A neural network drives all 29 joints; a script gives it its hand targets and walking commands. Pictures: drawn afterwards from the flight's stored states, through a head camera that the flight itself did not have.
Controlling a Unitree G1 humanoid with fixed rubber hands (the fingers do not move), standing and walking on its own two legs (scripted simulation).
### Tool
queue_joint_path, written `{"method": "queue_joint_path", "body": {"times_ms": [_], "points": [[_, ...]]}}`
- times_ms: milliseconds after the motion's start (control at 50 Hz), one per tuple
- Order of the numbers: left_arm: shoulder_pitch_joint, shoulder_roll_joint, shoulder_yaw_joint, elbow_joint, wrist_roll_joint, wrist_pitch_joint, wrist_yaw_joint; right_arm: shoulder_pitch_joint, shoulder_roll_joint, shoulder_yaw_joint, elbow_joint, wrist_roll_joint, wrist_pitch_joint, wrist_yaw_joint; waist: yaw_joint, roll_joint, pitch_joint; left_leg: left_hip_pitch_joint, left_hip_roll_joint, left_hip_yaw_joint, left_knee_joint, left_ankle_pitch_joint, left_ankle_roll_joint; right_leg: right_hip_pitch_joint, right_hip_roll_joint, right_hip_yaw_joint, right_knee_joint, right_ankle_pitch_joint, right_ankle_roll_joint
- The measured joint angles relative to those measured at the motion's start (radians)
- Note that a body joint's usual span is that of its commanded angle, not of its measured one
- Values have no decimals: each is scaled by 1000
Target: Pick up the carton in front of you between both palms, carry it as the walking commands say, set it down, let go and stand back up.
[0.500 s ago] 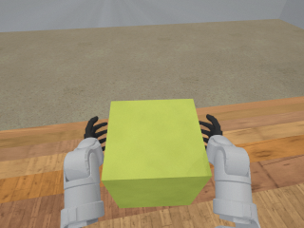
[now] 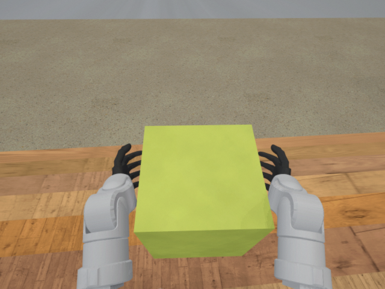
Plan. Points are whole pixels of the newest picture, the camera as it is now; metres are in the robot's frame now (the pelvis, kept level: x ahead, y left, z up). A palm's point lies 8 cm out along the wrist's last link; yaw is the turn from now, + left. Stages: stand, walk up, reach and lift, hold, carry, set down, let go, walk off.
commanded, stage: carry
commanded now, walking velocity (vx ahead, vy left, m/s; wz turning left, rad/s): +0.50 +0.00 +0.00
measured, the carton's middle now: (198, 197) +0.33 +0.03 +0.04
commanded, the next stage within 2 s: none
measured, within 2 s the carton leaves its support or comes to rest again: neither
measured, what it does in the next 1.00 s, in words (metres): goes down: left foot, then right foot 0.12 m lower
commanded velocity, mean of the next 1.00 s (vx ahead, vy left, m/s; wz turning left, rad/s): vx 0.50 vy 0.00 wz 0.00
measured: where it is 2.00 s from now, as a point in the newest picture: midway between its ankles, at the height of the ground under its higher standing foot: (185, 178)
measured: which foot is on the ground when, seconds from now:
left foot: up 0.00-0.06, down 0.08-0.76, up 0.78-1.00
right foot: down 0.00-0.10, up 0.12-0.72, down 0.74-1.00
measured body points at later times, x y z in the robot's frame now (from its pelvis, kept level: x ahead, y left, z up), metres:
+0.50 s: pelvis +0.25 +0.06 +0.00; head +0.25 +0.09 +0.45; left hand +0.59 +0.23 +0.10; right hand +0.59 -0.08 +0.11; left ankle +0.17 +0.10 -0.73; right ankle +0.36 -0.10 -0.67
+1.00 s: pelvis +0.57 +0.04 -0.16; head +0.61 +0.06 +0.29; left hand +0.89 +0.24 -0.11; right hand +0.93 -0.07 -0.11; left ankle +0.66 +0.18 -0.84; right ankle +0.50 -0.03 -0.85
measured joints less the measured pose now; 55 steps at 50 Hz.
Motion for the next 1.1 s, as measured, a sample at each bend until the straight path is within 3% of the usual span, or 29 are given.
{"method": "queue_joint_path", "body": {"times_ms": [60,100,160,220,340,440,500,600,660,700,740,780,820,860,880,940,1020,1060,1100], "points": [[3,8,9,-6,3,7,-2,6,11,16,2,-19,-5,4,-41,-13,-5,61,-26,34,-147,54,14,57,-29,10,32,-65,28],[4,12,23,-14,4,5,5,-21,7,26,27,-22,-10,9,-98,8,-10,102,-32,43,-172,129,48,4,-35,21,242,-77,33],[4,9,38,7,27,1,22,-9,-3,45,61,-1,-24,14,-163,10,4,120,-50,43,-104,46,75,-180,4,100,639,-53,11],[15,-27,84,27,65,-2,28,15,-15,57,79,44,-11,32,-192,8,21,192,-58,40,-161,21,73,-329,2,104,715,6,-3],[18,-33,76,-15,70,-16,9,3,-16,55,61,54,-33,50,-166,9,60,321,-69,43,-253,-14,87,-483,-42,86,488,133,5],[30,-9,54,-63,46,-21,15,-6,-2,64,18,38,-35,40,-135,4,33,419,-93,37,-277,-84,88,-547,-69,85,491,286,10],[30,8,47,-64,36,-5,19,-7,1,74,17,23,-22,24,-143,4,7,470,-102,20,-261,-148,84,-554,-74,83,434,364,-6],[12,12,60,-25,43,26,33,-8,-3,78,48,19,2,5,-169,-1,-11,551,-114,-4,-177,-298,72,-492,-57,57,144,649,-33],[15,-6,81,-15,53,28,35,-8,-6,77,64,24,10,2,-172,-7,-18,608,-123,-4,-110,-411,66,-420,-44,16,46,717,-56],[5,-15,80,10,63,18,32,-12,-16,68,71,22,14,3,-152,-1,-14,611,-115,9,40,-475,61,-345,-26,-26,23,727,-80],[-15,-20,67,40,77,11,28,-5,-32,60,70,33,15,0,-111,-8,-18,554,-100,28,335,-347,40,-229,-12,-51,-11,672,-101],[-25,-23,57,83,81,-16,26,-13,-49,49,97,39,-1,-8,-46,32,-18,454,-91,-25,627,-326,12,-240,32,-55,102,459,-104],[-17,-7,35,115,48,-14,21,3,-32,21,113,16,-6,-15,-17,27,-21,334,-115,-90,730,-287,2,-231,51,-43,154,275,-126],[-13,12,24,124,12,-12,9,6,-5,-5,120,-5,-24,-17,5,-4,-15,209,-93,-91,652,-242,1,-198,51,-10,136,64,-80],[-6,16,19,117,-6,-23,3,2,1,-12,119,-9,-36,-15,10,13,4,161,-64,-106,561,-208,1,-201,61,-19,159,43,-62],[6,10,11,116,-19,-65,-1,21,8,-20,100,-9,-71,-3,18,29,57,61,-25,-122,288,-127,-6,-191,67,-29,224,-9,-67],[30,-5,-6,99,-28,-120,-4,68,8,-16,56,14,-119,8,30,30,92,27,-6,-105,-59,273,-3,-155,61,-10,352,-173,-51],[48,-6,-17,84,-30,-137,-6,90,7,-3,42,19,-139,11,19,41,88,70,-11,-79,-216,418,-1,-117,62,-2,425,-268,-39],[67,5,-19,73,-12,-148,-4,97,7,27,50,19,-151,10,-29,49,74,140,-28,-16,-272,515,10,-83,50,-8,554,-358,-27]]}}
